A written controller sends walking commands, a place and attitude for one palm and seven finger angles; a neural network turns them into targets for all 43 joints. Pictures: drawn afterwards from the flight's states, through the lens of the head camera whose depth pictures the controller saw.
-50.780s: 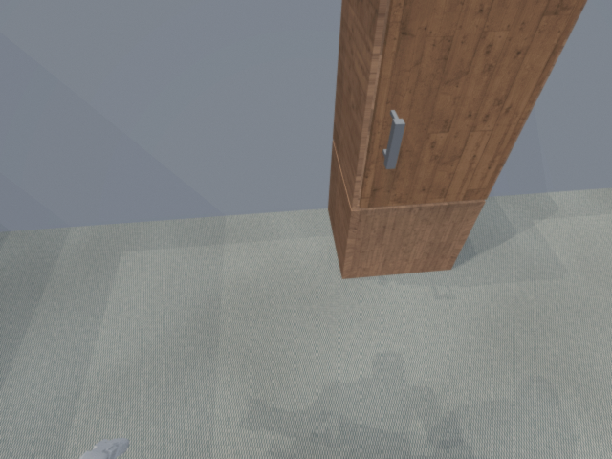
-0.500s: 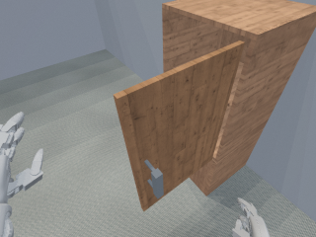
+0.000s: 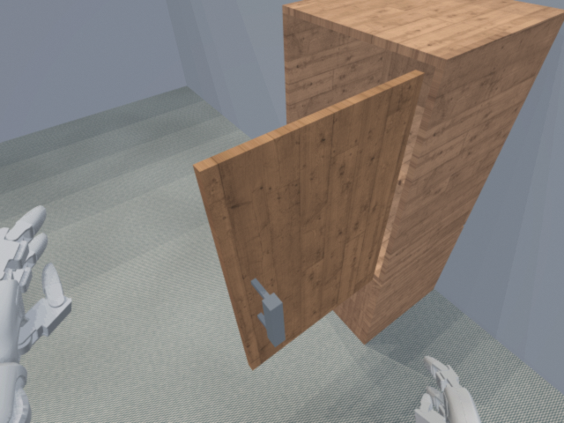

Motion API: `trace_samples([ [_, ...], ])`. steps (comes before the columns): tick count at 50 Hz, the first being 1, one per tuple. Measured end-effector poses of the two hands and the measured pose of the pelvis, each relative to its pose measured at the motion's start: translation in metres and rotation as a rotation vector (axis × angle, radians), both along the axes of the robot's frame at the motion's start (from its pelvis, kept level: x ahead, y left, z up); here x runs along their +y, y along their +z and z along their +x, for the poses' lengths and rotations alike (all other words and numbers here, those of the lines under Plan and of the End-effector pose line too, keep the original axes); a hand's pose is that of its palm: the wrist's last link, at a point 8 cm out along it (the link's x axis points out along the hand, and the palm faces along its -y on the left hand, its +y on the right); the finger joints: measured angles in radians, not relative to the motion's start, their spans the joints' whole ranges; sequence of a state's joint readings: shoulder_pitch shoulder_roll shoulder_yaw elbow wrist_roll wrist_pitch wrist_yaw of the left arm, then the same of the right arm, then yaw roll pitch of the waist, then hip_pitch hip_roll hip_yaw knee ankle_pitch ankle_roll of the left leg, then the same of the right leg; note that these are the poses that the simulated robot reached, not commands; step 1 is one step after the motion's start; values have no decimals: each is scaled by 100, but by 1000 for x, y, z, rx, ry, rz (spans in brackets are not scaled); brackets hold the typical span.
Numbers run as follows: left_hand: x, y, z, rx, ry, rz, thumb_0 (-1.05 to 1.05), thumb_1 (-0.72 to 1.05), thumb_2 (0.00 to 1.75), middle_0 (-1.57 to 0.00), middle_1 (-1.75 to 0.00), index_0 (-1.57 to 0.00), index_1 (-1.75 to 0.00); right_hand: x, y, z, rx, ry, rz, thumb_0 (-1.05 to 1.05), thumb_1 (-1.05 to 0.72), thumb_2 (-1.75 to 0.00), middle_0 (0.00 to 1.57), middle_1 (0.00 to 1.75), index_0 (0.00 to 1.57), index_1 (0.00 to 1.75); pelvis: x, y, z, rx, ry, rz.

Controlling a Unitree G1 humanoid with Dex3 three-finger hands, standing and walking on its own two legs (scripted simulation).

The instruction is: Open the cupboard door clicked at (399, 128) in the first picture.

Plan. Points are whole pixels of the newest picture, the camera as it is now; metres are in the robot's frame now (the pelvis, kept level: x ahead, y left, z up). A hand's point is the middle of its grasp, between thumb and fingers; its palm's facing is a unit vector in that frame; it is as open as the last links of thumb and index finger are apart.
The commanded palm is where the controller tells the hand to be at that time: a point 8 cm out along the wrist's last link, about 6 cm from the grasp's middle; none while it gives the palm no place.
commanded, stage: step back with the hand held close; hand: left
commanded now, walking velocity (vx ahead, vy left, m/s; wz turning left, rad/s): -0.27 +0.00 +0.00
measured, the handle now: (267, 312) +0.33 +0.08 -0.08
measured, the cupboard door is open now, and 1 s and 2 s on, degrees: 92 92 92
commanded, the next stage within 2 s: stop stepping back and stand still in 1.56 s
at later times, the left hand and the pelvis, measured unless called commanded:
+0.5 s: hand (19, 339) +0.15 +0.30 +0.15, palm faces +0.38 -0.76 -0.52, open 7.4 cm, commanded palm +0.09 +0.33 +0.17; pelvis -0.06 +0.03 -0.01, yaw -1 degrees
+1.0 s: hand out of the picture +0.07 +0.30 +0.16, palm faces +0.46 -0.70 -0.54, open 7.4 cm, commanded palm -0.01 +0.33 +0.17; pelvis -0.13 +0.02 -0.02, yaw +4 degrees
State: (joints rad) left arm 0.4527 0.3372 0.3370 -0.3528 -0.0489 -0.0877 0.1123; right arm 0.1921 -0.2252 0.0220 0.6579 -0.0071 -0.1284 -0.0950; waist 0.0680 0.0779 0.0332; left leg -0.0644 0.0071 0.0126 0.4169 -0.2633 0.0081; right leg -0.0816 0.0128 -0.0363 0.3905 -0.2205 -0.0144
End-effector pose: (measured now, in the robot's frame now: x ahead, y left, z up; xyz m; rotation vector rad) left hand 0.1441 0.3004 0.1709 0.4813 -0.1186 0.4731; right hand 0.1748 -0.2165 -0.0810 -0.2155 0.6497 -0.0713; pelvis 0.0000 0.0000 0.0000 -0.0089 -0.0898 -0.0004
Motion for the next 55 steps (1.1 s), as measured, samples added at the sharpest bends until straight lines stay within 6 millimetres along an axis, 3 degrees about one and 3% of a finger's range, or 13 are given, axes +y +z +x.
trace_samples([
  [5, 5, 5, 5, -9, -22, 57, 1, 89, 90, -22, -30, -21, -30, -3, 2, -5, 26, -12, -13, 1, -91, -90, 20, 30, 20, 30, 1, 0, -7, 42, 7, -11],
  [15, 8, -12, -4, 109, -121, 80, 1, 89, 90, -22, -30, -22, -30, -13, 2, -33, 93, -110, -66, 1, -91, -90, 20, 30, 20, 30, 17, -2, -25, 90, -9, -5],
  [25, 32, -2, -38, 2, -103, 135, 1, 89, 90, -22, -30, -22, -30, 8, 7, -63, 70, -96, -82, 1, -91, -90, 20, 30, 20, 30, 30, -8, -57, 78, -9, -7],
  [34, 35, -6, -79, -49, -46, 166, 1, 89, 90, -22, -30, -22, -30, 22, -4, -84, 45, -24, -62, 1, -91, -90, 21, 30, 20, 30, 28, -19, -85, 61, 26, -16],
  [47, 32, 1, -106, -114, -98, 196, 1, 89, 90, -22, -30, -22, -31, 12, -7, -127, 65, -40, -102, 1, -91, -90, 21, 30, 20, 30, 27, -22, -120, 70, 57, -35],
  [52, 35, 7, -127, -108, -60, 249, 1, 89, 90, -22, -30, -22, -31, 10, -10, -135, 63, -19, -85, 1, -91, -90, 21, 30, 20, 30, 19, -24, -130, 103, 59, -37],
  [55, 28, 1, -137, -95, -56, 202, 1, 89, 90, -22, -30, -22, -30, 8, -12, -138, 73, -4, -75, 1, -91, -90, 21, 30, 20, 30, 15, -22, -141, 112, 45, -38],
])
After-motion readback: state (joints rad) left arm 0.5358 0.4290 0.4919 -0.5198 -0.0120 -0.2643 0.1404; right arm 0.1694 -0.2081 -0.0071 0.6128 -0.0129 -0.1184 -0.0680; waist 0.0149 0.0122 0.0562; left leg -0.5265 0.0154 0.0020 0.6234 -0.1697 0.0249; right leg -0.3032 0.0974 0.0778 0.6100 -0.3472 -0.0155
